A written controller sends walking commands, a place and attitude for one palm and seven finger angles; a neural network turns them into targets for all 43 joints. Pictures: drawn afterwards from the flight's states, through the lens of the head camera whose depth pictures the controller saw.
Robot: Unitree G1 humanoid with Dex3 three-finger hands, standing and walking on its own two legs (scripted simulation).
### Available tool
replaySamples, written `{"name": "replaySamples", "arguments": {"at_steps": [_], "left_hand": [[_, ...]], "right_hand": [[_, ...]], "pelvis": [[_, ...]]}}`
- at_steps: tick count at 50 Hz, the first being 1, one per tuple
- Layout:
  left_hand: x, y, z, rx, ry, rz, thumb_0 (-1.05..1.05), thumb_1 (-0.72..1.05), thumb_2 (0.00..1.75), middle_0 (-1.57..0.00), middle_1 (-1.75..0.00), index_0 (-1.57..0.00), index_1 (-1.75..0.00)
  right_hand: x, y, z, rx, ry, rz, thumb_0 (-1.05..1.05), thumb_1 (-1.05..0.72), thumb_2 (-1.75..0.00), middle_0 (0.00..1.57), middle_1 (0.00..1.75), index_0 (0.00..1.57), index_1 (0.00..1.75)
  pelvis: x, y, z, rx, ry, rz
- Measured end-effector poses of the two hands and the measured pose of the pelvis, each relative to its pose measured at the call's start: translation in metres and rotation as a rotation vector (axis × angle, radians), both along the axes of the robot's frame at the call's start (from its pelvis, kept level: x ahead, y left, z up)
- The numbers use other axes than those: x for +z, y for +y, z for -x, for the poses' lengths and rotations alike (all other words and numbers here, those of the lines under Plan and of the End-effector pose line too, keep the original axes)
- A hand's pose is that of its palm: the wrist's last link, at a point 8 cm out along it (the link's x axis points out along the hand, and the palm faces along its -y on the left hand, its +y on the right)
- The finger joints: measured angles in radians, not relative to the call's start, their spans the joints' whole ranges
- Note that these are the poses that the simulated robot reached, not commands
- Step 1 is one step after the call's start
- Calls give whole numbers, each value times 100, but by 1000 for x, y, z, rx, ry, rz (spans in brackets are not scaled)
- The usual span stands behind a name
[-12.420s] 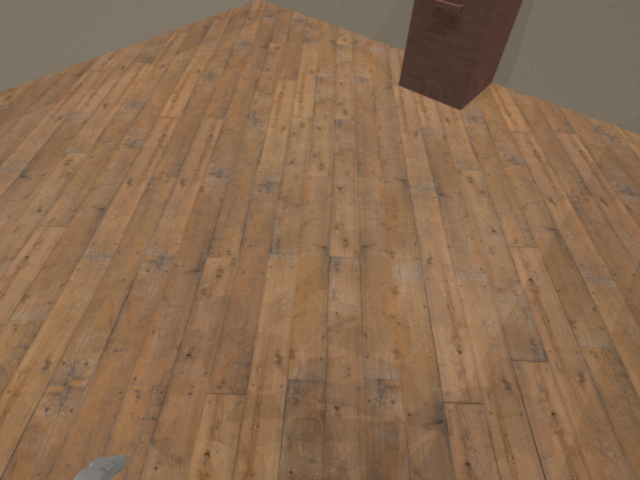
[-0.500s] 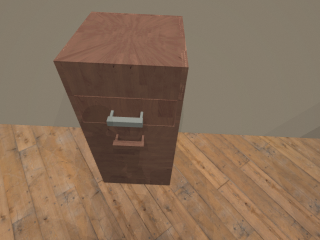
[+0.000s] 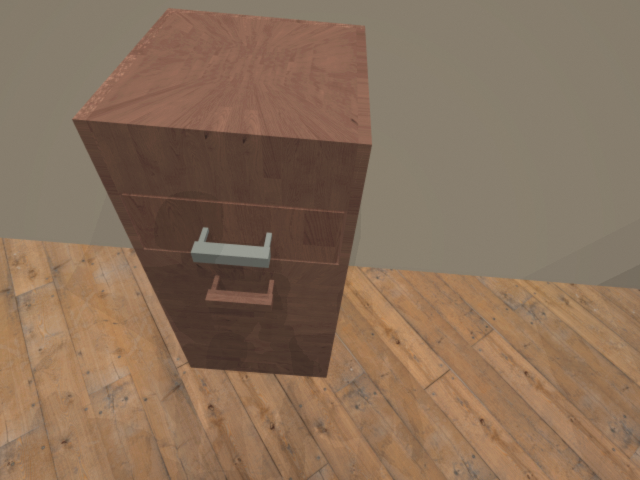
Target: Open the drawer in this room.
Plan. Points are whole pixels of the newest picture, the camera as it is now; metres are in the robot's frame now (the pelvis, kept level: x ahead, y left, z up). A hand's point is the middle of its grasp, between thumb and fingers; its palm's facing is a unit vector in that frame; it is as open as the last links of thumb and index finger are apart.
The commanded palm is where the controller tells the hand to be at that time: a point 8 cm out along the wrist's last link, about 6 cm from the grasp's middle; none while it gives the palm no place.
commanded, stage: come to a stop and stand still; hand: left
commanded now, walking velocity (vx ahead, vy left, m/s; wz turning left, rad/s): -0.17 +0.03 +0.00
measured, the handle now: (234, 244) +0.51 +0.19 -0.08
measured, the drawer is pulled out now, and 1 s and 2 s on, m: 0.00 0.00 0.00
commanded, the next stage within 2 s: look again from close up in 1.22 s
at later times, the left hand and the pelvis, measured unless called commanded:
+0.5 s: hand out of the picture +0.02 +0.21 -0.16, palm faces +0.02 -0.96 -0.28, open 7.4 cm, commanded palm none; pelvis -0.05 +0.00 +0.00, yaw +1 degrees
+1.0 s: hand out of the picture -0.12 +0.19 -0.17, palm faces +0.03 -0.98 -0.17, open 7.4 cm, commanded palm none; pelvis -0.08 +0.03 +0.01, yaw +0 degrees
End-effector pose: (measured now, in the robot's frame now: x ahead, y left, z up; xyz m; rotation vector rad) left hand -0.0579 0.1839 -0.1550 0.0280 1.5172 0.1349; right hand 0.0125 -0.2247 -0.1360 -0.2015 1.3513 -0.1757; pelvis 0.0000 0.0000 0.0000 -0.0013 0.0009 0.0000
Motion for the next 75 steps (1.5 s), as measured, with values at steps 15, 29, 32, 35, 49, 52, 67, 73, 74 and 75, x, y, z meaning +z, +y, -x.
{"name": "replaySamples", "arguments": {"at_steps": [15,29,32,35,49,52,67,73,74,75], "left_hand": [[28,63,-58,-97,-230,-203,2,92,90,-20,-30,-20,-29],[27,63,-62,-121,-357,-149,1,91,90,-20,-30,-20,-29],[22,57,-48,-118,-326,-117,1,90,90,-20,-30,-20,-29],[18,55,-30,-105,-281,-100,1,91,90,-20,-30,-20,-29],[14,61,59,-51,-59,-74,1,91,90,-20,-30,-20,-29],[14,59,70,-42,-32,-68,1,91,90,-20,-30,-20,-29],[14,51,80,-25,-23,-50,1,91,90,-20,-30,-20,-29],[14,48,74,-30,-42,-49,1,91,90,-20,-30,-20,-29],[14,48,73,-31,-44,-48,1,91,90,-20,-30,-20,-29],[14,48,72,-33,-46,-48,1,91,90,-20,-30,-20,-29]], "right_hand": [[-3,-9,-14,37,-136,-45,1,-91,-90,20,30,20,30],[5,-7,32,34,-120,-21,1,-91,-90,20,30,20,30],[7,-1,45,29,-95,-23,1,-91,-90,20,30,20,30],[7,5,57,21,-66,-27,1,-90,-90,20,30,20,30],[4,33,91,-14,25,-55,1,-91,-90,20,30,20,30],[4,36,93,-18,31,-58,1,-91,-90,20,30,20,30],[2,42,98,-31,34,-65,1,-91,-90,20,30,20,30],[1,42,102,-39,40,-70,1,-91,-90,20,30,20,30],[1,42,103,-40,41,-71,1,-91,-90,20,30,20,30],[1,42,103,-42,42,-72,1,-91,-90,20,30,20,30]], "pelvis": [[-1,-5,30,14,15,1],[0,6,60,14,-31,10],[2,9,65,13,-29,13],[3,13,68,12,-27,16],[8,29,77,8,-26,18],[8,32,78,8,-26,17],[9,36,81,7,-26,12],[9,34,81,5,-24,13],[9,33,81,4,-23,13],[9,33,81,4,-23,13]]}}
